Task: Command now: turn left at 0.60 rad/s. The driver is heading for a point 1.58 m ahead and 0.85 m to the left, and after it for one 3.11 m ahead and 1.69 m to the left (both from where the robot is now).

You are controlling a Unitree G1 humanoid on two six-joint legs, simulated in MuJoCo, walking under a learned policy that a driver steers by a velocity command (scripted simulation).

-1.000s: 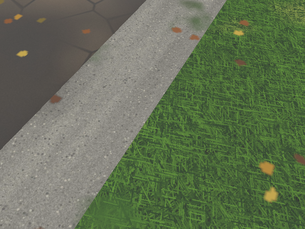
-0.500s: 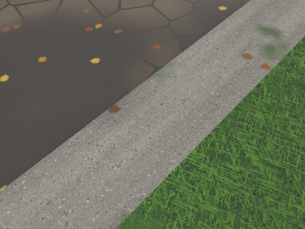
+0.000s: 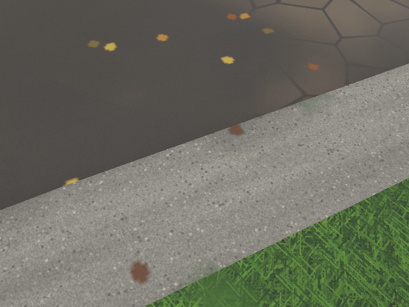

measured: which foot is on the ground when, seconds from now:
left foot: down 0.00-0.36, up 0.38-0.74, down 0.76-1.00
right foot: up 0.00-0.34, down 0.36-0.76, up 0.78-1.00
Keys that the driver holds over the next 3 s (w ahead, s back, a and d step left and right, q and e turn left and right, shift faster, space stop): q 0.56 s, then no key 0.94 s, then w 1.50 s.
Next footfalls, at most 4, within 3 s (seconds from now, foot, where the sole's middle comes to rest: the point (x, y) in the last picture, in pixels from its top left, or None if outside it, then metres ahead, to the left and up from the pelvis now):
0.36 right None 0.08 -0.12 -0.77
0.76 left None -0.02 0.13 -0.77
1.10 right None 0.07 -0.10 -0.77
2.16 right None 0.42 0.07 -0.77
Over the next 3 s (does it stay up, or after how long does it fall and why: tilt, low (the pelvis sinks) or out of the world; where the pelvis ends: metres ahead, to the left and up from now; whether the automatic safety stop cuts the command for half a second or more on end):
stays up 0.60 0.32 0.01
